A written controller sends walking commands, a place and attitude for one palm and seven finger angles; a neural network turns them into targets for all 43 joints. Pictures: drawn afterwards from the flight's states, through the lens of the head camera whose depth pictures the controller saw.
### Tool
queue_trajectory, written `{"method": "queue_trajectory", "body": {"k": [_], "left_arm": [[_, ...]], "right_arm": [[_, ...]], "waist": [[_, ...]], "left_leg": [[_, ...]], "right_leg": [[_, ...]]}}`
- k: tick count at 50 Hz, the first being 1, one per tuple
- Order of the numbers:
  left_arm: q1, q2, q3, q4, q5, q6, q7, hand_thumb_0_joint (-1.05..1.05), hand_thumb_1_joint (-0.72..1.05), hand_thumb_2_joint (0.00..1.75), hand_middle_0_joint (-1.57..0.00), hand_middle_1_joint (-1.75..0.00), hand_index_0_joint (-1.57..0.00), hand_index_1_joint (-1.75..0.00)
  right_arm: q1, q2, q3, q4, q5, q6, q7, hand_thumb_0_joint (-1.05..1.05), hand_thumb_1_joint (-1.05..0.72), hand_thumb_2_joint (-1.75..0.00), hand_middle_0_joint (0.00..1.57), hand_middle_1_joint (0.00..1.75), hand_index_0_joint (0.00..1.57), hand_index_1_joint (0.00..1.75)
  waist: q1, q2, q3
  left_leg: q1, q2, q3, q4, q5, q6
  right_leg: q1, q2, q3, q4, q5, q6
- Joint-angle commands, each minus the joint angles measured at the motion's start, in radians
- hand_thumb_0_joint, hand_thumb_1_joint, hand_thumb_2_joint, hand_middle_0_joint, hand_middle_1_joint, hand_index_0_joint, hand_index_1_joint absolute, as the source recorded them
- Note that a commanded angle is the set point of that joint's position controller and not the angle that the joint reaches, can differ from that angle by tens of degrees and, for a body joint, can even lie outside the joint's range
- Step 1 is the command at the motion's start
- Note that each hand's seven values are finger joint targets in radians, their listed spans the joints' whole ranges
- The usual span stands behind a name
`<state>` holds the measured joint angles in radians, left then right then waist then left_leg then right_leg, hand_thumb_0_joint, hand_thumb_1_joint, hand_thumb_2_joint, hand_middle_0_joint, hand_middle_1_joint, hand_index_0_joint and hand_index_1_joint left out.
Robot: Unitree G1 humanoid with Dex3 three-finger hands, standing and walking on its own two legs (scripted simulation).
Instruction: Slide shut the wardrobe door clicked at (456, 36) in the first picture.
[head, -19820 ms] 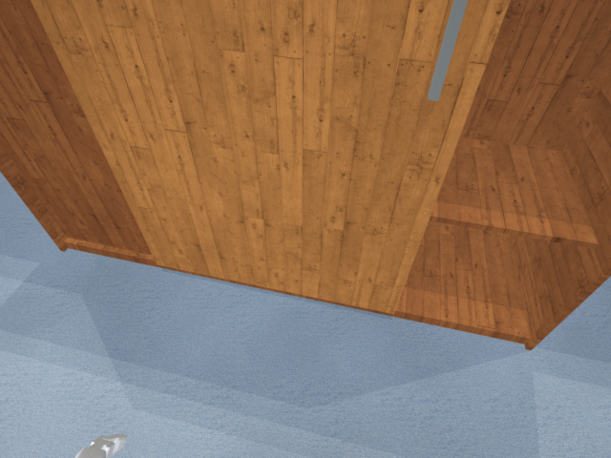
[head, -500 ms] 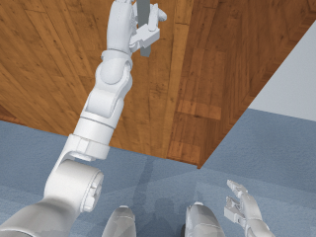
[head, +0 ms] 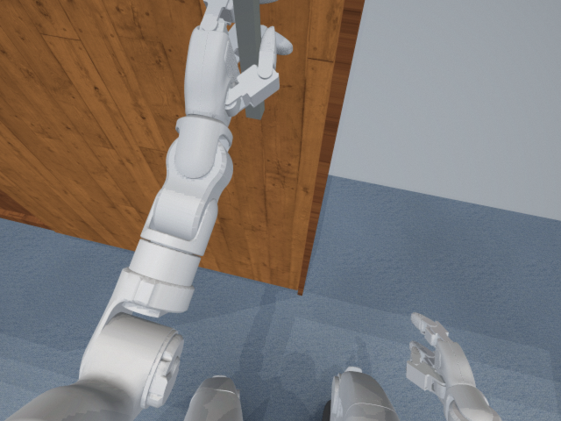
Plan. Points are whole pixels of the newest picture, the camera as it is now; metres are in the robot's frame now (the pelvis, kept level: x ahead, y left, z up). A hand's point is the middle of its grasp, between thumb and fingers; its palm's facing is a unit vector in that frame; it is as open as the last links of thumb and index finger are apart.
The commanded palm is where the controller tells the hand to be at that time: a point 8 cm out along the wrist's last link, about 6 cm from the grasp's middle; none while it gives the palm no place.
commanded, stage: step sideways, sliding the door along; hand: left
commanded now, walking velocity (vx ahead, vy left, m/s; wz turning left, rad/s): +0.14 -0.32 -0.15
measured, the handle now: (255, 28) +0.46 +0.11 +0.25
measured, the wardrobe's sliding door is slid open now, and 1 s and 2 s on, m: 0.00 0.00 0.00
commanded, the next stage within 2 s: stop walking and hold the door there in 0.42 s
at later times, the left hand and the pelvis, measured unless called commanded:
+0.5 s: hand (280, 66) +0.43 +0.08 +0.23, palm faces +0.43 -0.90 -0.04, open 6.4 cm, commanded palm +0.39 +0.02 +0.23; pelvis +0.03 -0.16 +0.01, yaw +1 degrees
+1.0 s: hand (270, 64) +0.44 +0.09 +0.23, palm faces +0.53 -0.83 -0.20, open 5.9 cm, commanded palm +0.39 +0.12 +0.21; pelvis +0.05 -0.20 +0.01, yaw -7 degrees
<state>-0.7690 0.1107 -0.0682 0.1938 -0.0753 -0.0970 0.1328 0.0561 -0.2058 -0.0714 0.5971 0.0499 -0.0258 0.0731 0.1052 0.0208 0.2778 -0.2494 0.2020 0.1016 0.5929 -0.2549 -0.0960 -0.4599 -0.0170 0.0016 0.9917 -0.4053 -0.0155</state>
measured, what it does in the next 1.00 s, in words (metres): steps to the right: right foot, then left foot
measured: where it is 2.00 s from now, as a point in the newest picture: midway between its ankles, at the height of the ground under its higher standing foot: outside the picture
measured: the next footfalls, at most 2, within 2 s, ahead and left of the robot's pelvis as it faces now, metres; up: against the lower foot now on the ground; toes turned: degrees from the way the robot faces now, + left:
right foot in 0.12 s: +0.06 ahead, -0.23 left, +0.00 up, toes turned -3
left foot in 0.36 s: +0.06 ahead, -0.02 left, +0.00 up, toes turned +12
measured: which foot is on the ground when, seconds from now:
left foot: down 0.00-0.16, up 0.18-0.34, down 0.36-0.70, up 0.72-0.98, down 1.00-1.00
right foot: up 0.00-0.10, down 0.12-0.36, up 0.38-0.64, down 0.66-1.00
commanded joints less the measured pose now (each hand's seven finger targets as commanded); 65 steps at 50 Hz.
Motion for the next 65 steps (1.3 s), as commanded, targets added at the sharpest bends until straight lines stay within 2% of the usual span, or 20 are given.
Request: {"method": "queue_trajectory", "body": {"k": [1,6,9,11,15,16,18,26,27,28,30,33,35,36,38,47,49,52,54,65], "left_arm": [[-0.581,-0.154,-0.259,-0.305,0.02,-0.109,-0.115,0.0,0.9,0.9,-0.45,-1.4,-0.45,-1.4],[-0.538,-0.034,-0.149,-0.308,0.018,-0.109,-0.092,0.0,0.9,0.9,-0.45,-1.4,-0.45,-1.4],[-0.488,0.153,-0.022,-0.32,0.028,-0.075,-0.06,0.0,0.9,0.9,-0.45,-1.4,-0.45,-1.4],[-0.482,0.03,-0.106,-0.427,0.008,-0.078,-0.062,0.0,0.9,0.9,-0.45,-1.4,-0.45,-1.4],[-0.433,0.016,-0.121,-0.516,0.003,-0.11,-0.04,0.0,0.9,0.9,-0.45,-1.4,-0.45,-1.4],[-0.424,0.029,-0.12,-0.555,-0.003,-0.116,-0.041,0.0,0.9,0.9,-0.45,-1.4,-0.45,-1.4],[-0.4,-0.01,-0.149,-0.567,-0.02,-0.111,-0.051,0.0,0.9,0.9,-0.45,-1.4,-0.45,-1.4],[-0.336,-0.005,-0.148,-0.616,0.002,-0.049,-0.06,0.0,0.9,0.9,-0.45,-1.4,-0.45,-1.4],[-0.093,0.821,0.642,-0.107,0.04,-0.047,0.004,0.0,0.9,0.9,-0.45,-1.4,-0.45,-1.4],[-0.083,0.588,0.427,-0.222,0.031,-0.042,-0.011,0.0,0.9,0.9,-0.45,-1.4,-0.45,-1.4],[-0.115,0.483,0.335,-0.315,0.03,-0.047,-0.028,0.0,0.9,0.9,-0.45,-1.4,-0.45,-1.4],[-0.015,0.648,0.494,-0.247,0.047,-0.088,-0.013,0.0,0.9,0.9,-0.45,-1.4,-0.45,-1.4],[0.117,0.712,0.579,-0.135,0.039,-0.066,0.004,0.0,0.9,0.9,-0.45,-1.4,-0.45,-1.4],[0.136,0.711,0.598,-0.13,0.023,-0.058,0.012,0.0,0.9,0.9,-0.45,-1.4,-0.45,-1.4],[0.13,0.716,0.633,-0.184,0.026,-0.071,0.025,0.0,0.9,0.9,-0.45,-1.4,-0.45,-1.4],[0.23,0.707,0.645,-0.205,0.043,-0.092,0.027,0.0,0.9,0.9,-0.45,-1.4,-0.45,-1.4],[0.228,0.672,0.6,-0.238,0.038,-0.104,0.021,0.0,0.9,0.9,-0.45,-1.4,-0.45,-1.4],[0.187,0.605,0.519,-0.262,0.04,-0.112,0.017,0.0,0.9,0.9,-0.45,-1.4,-0.45,-1.4],[0.186,0.625,0.518,-0.217,0.061,-0.106,0.02,0.0,0.9,0.9,-0.45,-1.4,-0.45,-1.4],[0.221,0.731,0.593,-0.167,0.044,-0.081,0.025,0.0,0.9,0.9,-0.45,-1.4,-0.45,-1.4]], "right_arm": [[-0.094,-0.128,-0.032,-0.157,0.013,-0.026,-0.012,0.0,-0.9,-0.9,0.2,0.3,0.2,0.3],[-0.061,-0.103,-0.016,-0.141,0.042,-0.041,-0.027,0.0,-0.9,-0.9,0.2,0.3,0.2,0.3],[-0.083,-0.086,-0.019,-0.116,0.025,-0.041,-0.061,0.0,-0.9,-0.9,0.2,0.3,0.2,0.3],[-0.079,-0.054,0.001,-0.099,0.014,-0.073,-0.082,0.0,-0.9,-0.9,0.2,0.3,0.2,0.3],[-0.071,-0.062,0.009,-0.087,0.007,-0.089,-0.091,0.0,-0.9,-0.9,0.2,0.3,0.2,0.3],[-0.069,-0.083,-0.01,-0.109,0.004,-0.09,-0.091,0.0,-0.9,-0.9,0.2,0.3,0.2,0.3],[-0.033,-0.132,-0.048,-0.136,0.023,-0.105,-0.065,0.0,-0.9,-0.9,0.2,0.3,0.2,0.3],[-0.019,-0.129,-0.02,-0.136,0.018,-0.161,-0.038,0.0,-0.9,-0.9,0.2,0.3,0.2,0.3],[0.06,-0.236,-0.044,-0.035,0.007,-0.112,-0.087,0.0,-0.9,-0.9,0.2,0.3,0.2,0.3],[0.036,-0.195,-0.024,-0.103,0.002,-0.096,-0.084,0.0,-0.9,-0.9,0.2,0.3,0.2,0.3],[0.013,-0.185,0.001,-0.12,0.014,-0.107,-0.081,0.0,-0.9,-0.9,0.2,0.3,0.2,0.3],[0.013,-0.171,0.009,-0.106,0.019,-0.113,-0.093,0.0,-0.9,-0.9,0.2,0.3,0.2,0.3],[0.023,-0.142,0.019,-0.108,0.017,-0.105,-0.112,0.0,-0.9,-0.9,0.2,0.3,0.2,0.3],[0.029,-0.157,0.007,-0.101,0.026,-0.1,-0.116,0.0,-0.9,-0.9,0.2,0.3,0.2,0.3],[0.006,-0.156,0.023,-0.095,0.016,-0.1,-0.126,0.0,-0.9,-0.9,0.2,0.3,0.2,0.3],[0.0,-0.158,0.015,-0.077,0.001,-0.049,-0.149,0.0,-0.9,-0.9,0.2,0.3,0.2,0.3],[0.009,-0.183,-0.003,-0.079,0.002,-0.053,-0.154,0.0,-0.9,-0.9,0.2,0.3,0.2,0.3],[0.044,-0.21,-0.002,-0.102,0.014,-0.071,-0.141,0.0,-0.9,-0.9,0.2,0.3,0.2,0.3],[0.027,-0.173,0.015,-0.092,0.001,-0.083,-0.146,0.0,-0.9,-0.9,0.2,0.3,0.2,0.3],[0.098,-0.203,0.039,-0.045,-0.015,-0.114,-0.151,0.0,-0.9,-0.9,0.2,0.3,0.2,0.3]], "waist": [[-0.154,0.213,-0.556],[-0.139,0.154,-0.586],[-0.105,-0.498,-0.589],[-0.104,-0.293,-0.543],[-0.13,-0.122,-0.678],[-0.137,-0.088,-0.723],[-0.12,0.171,-0.763],[-0.152,0.237,-0.56],[-0.113,0.218,-0.558],[-0.1,0.212,-0.526],[-0.119,0.287,-0.489],[-0.109,0.099,-0.506],[-0.103,-0.179,-0.525],[-0.082,-0.3,-0.521],[-0.083,-0.239,-0.533],[-0.109,-0.169,-0.605],[-0.115,-0.023,-0.536],[-0.1,0.22,-0.44],[-0.107,0.31,-0.366],[-0.122,0.129,-0.476]], "left_leg": [[0.229,0.248,-0.03,-0.097,0.488,0.204],[0.236,0.077,0.017,0.178,0.381,0.163],[-0.245,-0.166,-0.034,0.606,-0.442,0.067],[-0.28,-0.143,-0.111,0.532,-0.393,0.095],[0.052,-0.159,0.042,-0.197,0.087,0.088],[0.294,-0.106,0.046,-0.244,0.34,0.104],[0.723,0.259,-0.236,-0.086,1.113,0.274],[0.527,0.172,0.05,-0.132,0.808,0.204],[0.502,0.182,0.088,-0.146,0.788,0.194],[0.425,0.174,0.037,-0.098,0.754,0.187],[0.377,0.127,0.11,-0.068,0.665,0.15],[0.236,0.002,0.151,0.195,0.451,0.098],[-0.111,-0.173,0.045,0.391,-0.296,0.063],[-0.163,-0.145,-0.048,0.48,-0.369,0.07],[-0.171,-0.122,-0.132,0.401,-0.36,0.069],[0.119,-0.211,-0.019,-0.109,0.009,0.085],[0.216,-0.149,-0.002,-0.19,0.114,0.096],[0.054,0.093,-0.243,-0.349,0.012,0.212],[-0.087,0.12,-0.307,-0.461,-0.29,0.235],[0.084,-0.009,-0.116,-0.198,0.054,0.132]], "right_leg": [[0.139,-0.021,-0.041,-0.129,0.009,0.011],[0.297,0.027,-0.11,-0.515,0.352,0.025],[0.56,-0.249,0.368,-0.519,1.159,-0.145],[0.576,-0.244,0.317,-0.452,1.105,-0.162],[0.6,-0.153,0.12,-0.276,1.119,-0.085],[0.443,-0.115,0.096,-0.22,0.989,-0.048],[-0.036,-0.034,0.053,-0.045,0.033,0.014],[0.013,0.001,-0.067,-0.104,0.062,0.038],[-0.014,0.009,-0.077,-0.099,0.056,0.06],[0.069,-0.004,-0.069,-0.236,0.055,0.04],[0.155,0.021,-0.116,-0.407,0.189,0.042],[0.392,-0.039,-0.051,-0.585,0.862,0.019],[0.569,-0.298,0.315,-0.535,1.426,-0.111],[0.562,-0.343,0.368,-0.536,1.366,-0.118],[0.529,-0.356,0.334,-0.526,1.188,-0.135],[0.34,-0.232,0.139,-0.579,0.568,-0.06],[0.205,-0.148,0.106,-0.562,0.276,-0.037],[0.152,0.026,-0.003,-0.302,-0.005,0.008],[0.122,0.001,0.038,-0.102,-0.008,0.01],[0.306,-0.027,0.004,-0.628,0.246,0.001]]}}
